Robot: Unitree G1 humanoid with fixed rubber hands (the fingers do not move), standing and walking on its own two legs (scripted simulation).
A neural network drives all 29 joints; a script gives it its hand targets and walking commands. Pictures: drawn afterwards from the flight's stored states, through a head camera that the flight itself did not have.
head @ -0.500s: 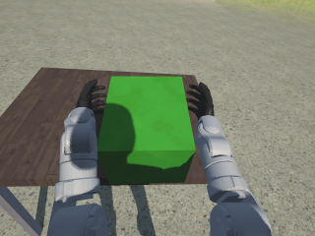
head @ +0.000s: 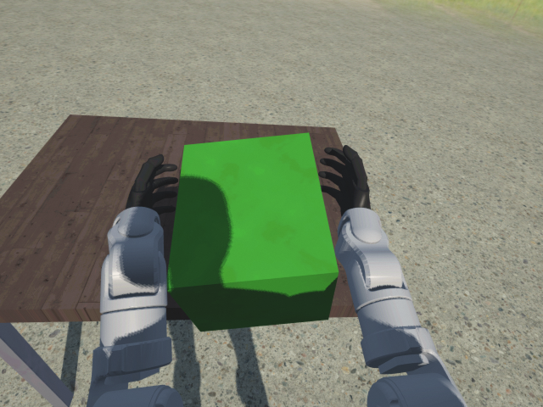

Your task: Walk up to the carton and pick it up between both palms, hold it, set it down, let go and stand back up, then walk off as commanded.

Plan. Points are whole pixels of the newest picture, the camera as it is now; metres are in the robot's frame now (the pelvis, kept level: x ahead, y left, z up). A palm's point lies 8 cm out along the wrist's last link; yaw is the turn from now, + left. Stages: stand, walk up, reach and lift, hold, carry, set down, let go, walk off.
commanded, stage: hold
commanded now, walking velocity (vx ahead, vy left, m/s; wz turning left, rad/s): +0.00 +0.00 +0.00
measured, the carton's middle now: (255, 231) +0.38 +0.02 +0.09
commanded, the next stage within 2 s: none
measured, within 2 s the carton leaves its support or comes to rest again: neither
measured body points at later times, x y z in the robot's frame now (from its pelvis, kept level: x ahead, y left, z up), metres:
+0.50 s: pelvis +0.02 +0.00 +0.00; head +0.00 +0.02 +0.45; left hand +0.39 +0.18 +0.16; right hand +0.41 -0.12 +0.18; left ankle +0.06 +0.12 -0.75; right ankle +0.02 -0.11 -0.75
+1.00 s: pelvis -0.01 +0.00 +0.00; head -0.04 +0.03 +0.45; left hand +0.36 +0.18 +0.19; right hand +0.38 -0.12 +0.18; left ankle +0.06 +0.12 -0.75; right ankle +0.01 -0.11 -0.75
